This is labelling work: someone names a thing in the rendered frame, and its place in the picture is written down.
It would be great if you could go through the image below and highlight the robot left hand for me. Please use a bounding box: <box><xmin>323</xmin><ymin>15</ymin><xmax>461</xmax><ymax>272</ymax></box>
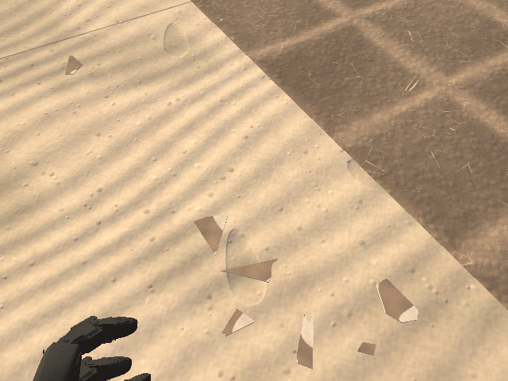
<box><xmin>33</xmin><ymin>316</ymin><xmax>151</xmax><ymax>381</ymax></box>

